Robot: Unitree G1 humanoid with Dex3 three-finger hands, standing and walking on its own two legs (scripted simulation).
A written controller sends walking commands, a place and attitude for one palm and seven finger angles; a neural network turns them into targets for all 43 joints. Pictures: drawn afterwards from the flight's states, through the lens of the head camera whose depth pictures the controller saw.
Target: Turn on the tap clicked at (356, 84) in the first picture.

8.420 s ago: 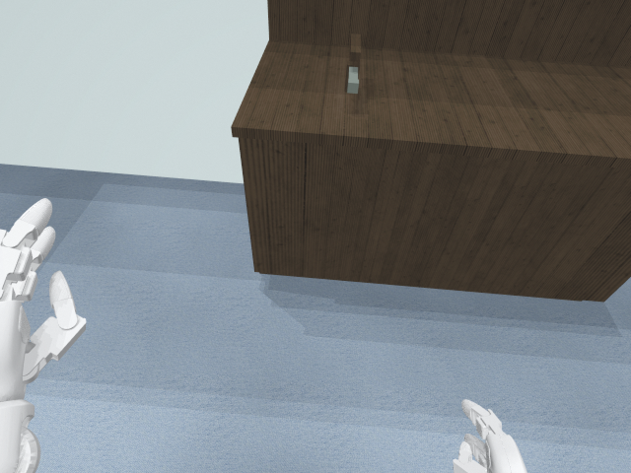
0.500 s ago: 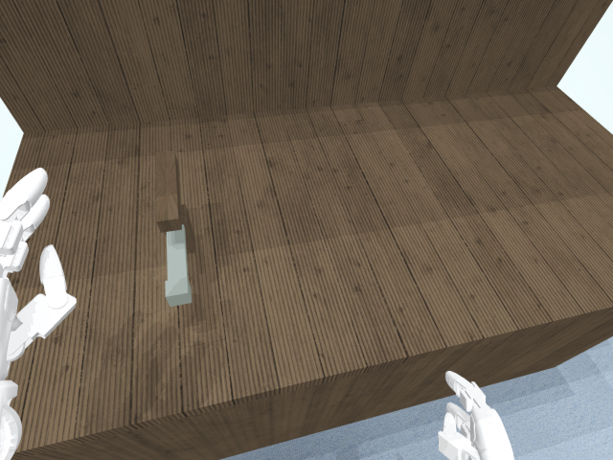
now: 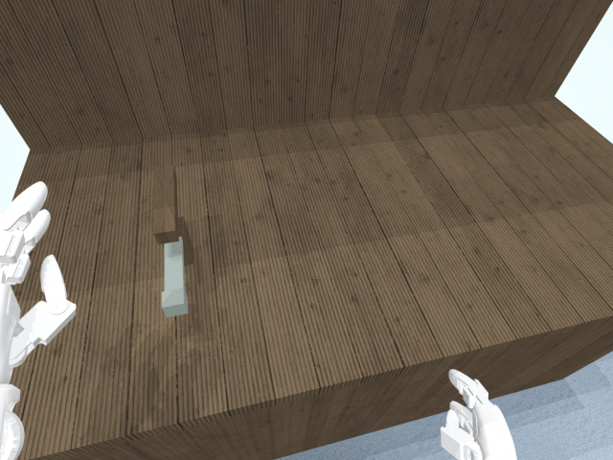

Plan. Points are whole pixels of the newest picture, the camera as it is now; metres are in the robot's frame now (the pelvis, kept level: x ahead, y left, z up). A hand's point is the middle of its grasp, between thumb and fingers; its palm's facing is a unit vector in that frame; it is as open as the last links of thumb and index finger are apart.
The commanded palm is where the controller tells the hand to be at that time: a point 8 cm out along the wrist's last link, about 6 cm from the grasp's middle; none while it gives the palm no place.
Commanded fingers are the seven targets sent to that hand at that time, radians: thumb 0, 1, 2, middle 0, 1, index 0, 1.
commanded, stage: look again from close up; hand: left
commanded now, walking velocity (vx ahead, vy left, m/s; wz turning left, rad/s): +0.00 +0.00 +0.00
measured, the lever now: (175, 302) +0.30 +0.20 +0.02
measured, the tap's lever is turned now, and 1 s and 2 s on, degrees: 0 0 0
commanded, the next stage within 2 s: shuffle to correct the standing spot in 0.28 s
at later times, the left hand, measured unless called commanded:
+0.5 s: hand (52, 317) +0.21 +0.25 +0.16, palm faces +0.35 -0.84 -0.41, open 7.4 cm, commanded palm +0.15 +0.29 +0.17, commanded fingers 0.00 0.90 0.90 -0.20 -0.30 -0.20 -0.30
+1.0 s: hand (133, 323) +0.21 +0.18 +0.16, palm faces +0.25 -0.86 -0.45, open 7.4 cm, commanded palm +0.15 +0.22 +0.17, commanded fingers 0.00 0.90 0.90 -0.20 -0.30 -0.20 -0.30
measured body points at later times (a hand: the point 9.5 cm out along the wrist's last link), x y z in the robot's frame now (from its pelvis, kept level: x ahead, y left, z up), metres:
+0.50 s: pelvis -0.01 +0.01 +0.00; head +0.02 +0.03 +0.45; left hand +0.18 +0.30 +0.18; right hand +0.16 -0.21 -0.08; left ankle +0.03 +0.10 -0.74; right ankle -0.03 -0.14 -0.74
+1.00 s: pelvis -0.03 -0.04 -0.01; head +0.01 -0.03 +0.44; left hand +0.19 +0.23 +0.18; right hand +0.10 -0.31 -0.09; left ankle +0.03 +0.10 -0.74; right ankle -0.03 -0.14 -0.74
